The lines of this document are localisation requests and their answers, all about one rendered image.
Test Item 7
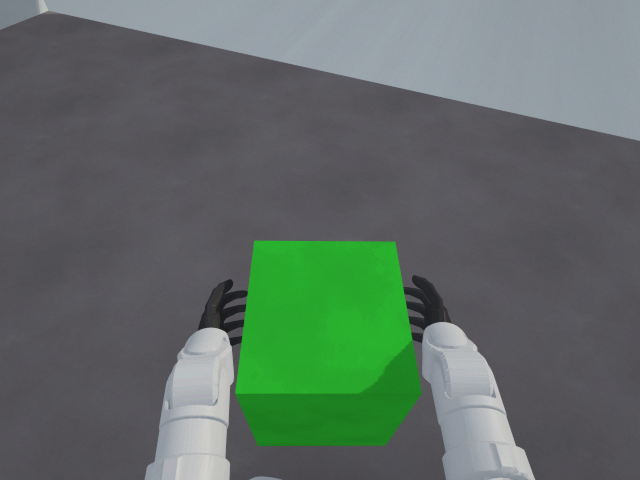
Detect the robot left hand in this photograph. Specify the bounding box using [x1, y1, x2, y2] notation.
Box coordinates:
[198, 279, 248, 346]

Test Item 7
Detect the robot right hand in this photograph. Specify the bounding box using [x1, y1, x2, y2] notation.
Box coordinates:
[403, 275, 452, 343]

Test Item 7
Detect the carton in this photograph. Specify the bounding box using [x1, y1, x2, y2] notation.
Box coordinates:
[235, 241, 422, 446]

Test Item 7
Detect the right robot forearm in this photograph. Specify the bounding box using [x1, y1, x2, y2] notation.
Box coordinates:
[422, 322, 535, 480]

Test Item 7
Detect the left robot forearm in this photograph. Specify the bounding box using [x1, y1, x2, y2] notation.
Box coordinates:
[145, 328, 234, 480]

